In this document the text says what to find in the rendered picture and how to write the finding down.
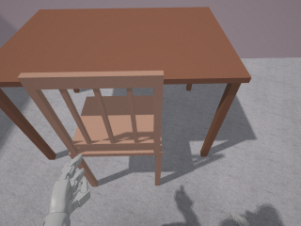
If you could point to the table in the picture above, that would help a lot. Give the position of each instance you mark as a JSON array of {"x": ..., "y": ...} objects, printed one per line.
[{"x": 188, "y": 44}]

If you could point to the right robot hand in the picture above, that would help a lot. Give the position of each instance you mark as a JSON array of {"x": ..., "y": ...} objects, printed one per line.
[{"x": 238, "y": 220}]

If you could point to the left robot hand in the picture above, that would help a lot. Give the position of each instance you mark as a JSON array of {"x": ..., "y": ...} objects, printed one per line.
[{"x": 62, "y": 198}]

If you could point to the chair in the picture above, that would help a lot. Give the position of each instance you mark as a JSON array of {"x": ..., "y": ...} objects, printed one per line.
[{"x": 109, "y": 125}]

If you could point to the robot left forearm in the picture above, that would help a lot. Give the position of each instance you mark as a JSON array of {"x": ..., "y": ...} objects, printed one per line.
[{"x": 57, "y": 219}]

